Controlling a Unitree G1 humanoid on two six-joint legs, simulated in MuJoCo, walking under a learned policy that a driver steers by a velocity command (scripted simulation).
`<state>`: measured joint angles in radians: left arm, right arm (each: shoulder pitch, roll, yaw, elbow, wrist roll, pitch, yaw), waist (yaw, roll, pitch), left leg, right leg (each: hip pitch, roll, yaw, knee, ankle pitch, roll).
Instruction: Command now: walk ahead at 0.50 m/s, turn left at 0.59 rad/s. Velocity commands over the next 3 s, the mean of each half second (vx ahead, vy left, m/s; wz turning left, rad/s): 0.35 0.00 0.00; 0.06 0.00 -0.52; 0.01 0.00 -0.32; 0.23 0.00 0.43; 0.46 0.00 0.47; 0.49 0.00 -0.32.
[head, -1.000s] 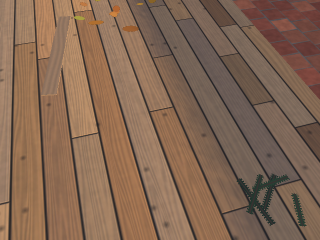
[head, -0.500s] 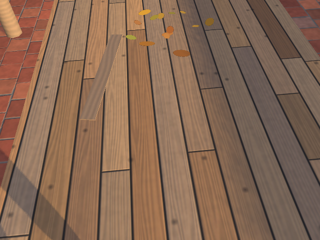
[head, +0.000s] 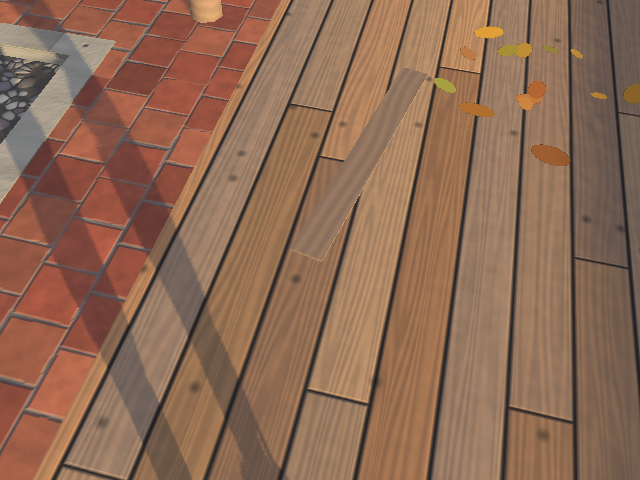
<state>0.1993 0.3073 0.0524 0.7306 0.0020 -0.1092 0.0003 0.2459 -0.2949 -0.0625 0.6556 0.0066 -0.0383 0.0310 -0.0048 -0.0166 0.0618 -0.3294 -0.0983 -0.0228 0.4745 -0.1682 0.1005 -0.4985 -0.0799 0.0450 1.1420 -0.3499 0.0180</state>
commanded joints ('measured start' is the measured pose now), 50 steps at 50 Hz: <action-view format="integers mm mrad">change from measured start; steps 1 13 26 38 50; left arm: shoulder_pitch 33 -226 -67 -53 -54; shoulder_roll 107 61 149 144 75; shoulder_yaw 31 1 42 55 45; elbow -60 -115 -128 -139 -170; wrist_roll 16 0 8 -26 -27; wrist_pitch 5 -12 83 149 164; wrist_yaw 5 -52 -11 26 11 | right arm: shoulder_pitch -21 121 50 -18 -74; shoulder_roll -139 -151 -94 -105 -138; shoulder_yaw -39 -26 -2 -21 -38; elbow -71 68 -7 -19 -34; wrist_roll -2 -10 -19 -5 -26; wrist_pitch -26 -20 34 -3 44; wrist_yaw -16 -40 -68 -52 -81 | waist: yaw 27 -84 -29 -22 -33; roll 61 82 -80 -136 196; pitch -113 -26 -148 -173 -126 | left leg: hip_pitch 141 304 -167 80 269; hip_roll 262 277 103 78 361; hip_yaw -328 -147 -43 -69 -102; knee -242 -150 545 -68 -127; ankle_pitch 242 427 -276 3 344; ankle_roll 204 81 -171 -134 112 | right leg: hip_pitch -119 -91 183 200 -107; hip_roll -34 44 -76 7 73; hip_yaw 24 -36 282 414 -14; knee -83 -627 -842 -710 -142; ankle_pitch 80 436 505 227 -49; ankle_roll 26 -48 -280 -168 98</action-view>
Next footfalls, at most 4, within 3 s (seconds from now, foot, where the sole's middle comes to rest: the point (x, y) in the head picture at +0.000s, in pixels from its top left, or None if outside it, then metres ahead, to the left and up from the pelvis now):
0.34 right None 0.38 -0.13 -0.77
0.78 left None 0.42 0.09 -0.77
1.20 right None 0.30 -0.15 -0.77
1.60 left None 0.39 0.05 -0.77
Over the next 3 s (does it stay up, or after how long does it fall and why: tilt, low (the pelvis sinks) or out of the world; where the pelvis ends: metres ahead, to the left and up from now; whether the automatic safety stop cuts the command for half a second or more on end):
stays up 0.91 -0.11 -0.02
